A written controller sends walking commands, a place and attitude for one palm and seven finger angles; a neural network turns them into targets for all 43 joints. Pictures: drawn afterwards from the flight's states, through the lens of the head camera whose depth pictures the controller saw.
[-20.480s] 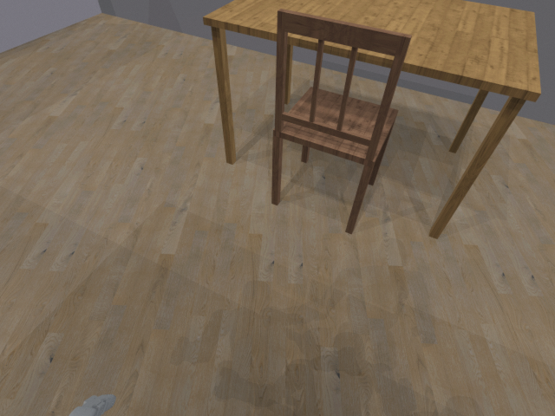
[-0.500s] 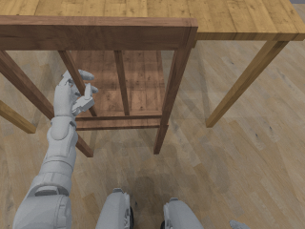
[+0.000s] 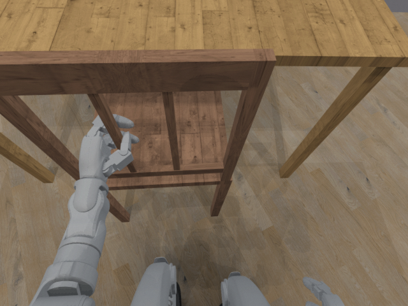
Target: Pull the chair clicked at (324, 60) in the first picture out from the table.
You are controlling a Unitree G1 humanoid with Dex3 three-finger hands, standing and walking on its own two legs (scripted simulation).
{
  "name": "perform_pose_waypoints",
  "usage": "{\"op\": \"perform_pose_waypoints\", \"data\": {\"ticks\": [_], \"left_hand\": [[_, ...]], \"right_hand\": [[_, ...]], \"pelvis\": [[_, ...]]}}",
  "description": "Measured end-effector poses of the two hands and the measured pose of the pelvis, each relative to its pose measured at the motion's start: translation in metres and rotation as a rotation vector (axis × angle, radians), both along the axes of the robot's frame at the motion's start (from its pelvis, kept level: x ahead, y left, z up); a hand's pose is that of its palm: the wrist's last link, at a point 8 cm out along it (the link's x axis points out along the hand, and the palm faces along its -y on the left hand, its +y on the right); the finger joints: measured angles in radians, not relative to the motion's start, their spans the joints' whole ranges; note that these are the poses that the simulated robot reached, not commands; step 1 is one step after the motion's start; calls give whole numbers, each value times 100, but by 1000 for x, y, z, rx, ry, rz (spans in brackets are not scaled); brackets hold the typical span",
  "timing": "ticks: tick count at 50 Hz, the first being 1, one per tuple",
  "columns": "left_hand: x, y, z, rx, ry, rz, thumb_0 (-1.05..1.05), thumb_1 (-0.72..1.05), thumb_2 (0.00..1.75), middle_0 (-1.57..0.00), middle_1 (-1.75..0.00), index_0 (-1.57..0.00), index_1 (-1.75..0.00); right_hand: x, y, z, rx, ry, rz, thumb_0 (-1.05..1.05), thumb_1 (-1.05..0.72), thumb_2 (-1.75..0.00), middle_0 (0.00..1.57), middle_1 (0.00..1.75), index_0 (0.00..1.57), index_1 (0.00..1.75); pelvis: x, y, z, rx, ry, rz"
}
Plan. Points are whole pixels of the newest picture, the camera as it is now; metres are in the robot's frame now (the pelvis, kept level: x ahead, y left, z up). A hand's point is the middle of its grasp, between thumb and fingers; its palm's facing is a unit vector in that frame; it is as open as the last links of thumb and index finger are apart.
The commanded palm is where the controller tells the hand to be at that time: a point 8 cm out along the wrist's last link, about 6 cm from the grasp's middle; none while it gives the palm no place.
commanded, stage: step backward, pulling the chair out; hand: left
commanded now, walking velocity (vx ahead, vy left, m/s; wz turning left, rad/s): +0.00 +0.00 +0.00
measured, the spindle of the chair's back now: (118, 139) +0.43 +0.17 +0.01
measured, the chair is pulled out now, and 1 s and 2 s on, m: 0.02 0.14 0.21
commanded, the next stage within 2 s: none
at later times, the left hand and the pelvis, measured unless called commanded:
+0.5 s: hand (129, 157) +0.38 +0.14 +0.04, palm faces -0.01 -0.99 -0.13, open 4.9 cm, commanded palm +0.35 +0.19 +0.03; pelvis +0.00 +0.01 +0.09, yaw +0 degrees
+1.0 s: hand (138, 211) +0.28 +0.11 +0.04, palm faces -0.05 -0.99 -0.15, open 4.8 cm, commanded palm +0.28 +0.17 +0.04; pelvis -0.06 +0.01 +0.10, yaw +0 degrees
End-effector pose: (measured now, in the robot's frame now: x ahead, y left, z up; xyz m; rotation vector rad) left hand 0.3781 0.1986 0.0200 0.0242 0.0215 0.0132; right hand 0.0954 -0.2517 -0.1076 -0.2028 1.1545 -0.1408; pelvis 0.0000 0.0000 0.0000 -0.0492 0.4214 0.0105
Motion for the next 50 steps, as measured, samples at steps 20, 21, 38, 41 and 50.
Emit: {"op": "perform_pose_waypoints", "data": {"ticks": [20,21,38,41,50], "left_hand": [[-12,-9,32,73,425,60,4,80,83,-30,-113,-47,-145],[-13,-9,33,79,432,49,4,80,83,-30,-113,-47,-145],[-69,-28,36,118,453,12,3,79,81,-30,-114,-49,-145],[-83,-32,36,119,460,9,3,78,81,-29,-114,-49,-145],[-112,-35,37,131,468,-22,2,78,81,-28,-114,-50,-145]], "right_hand": [[-5,9,79,-49,44,-80,1,-91,-90,20,30,20,30],[-7,7,83,-62,45,-82,1,-91,-90,20,30,20,30],[-59,-3,80,-30,46,-127,1,-91,-90,20,30,20,30],[-65,-6,82,-42,33,-120,1,-91,-90,20,30,20,30],[-73,-16,89,-110,-63,-119,1,-91,-90,20,30,20,30]], "pelvis": [[12,8,83,11,-216,2],[10,9,85,9,-224,4],[-32,-3,98,6,-333,-18],[-40,-5,99,9,-351,-14],[-64,6,96,6,-394,4]]}}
